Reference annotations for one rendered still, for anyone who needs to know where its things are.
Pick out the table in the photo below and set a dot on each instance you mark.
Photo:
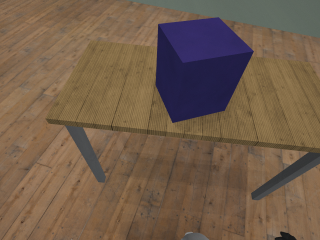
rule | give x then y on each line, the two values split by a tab
276	104

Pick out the carton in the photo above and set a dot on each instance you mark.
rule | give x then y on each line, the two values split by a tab
198	67

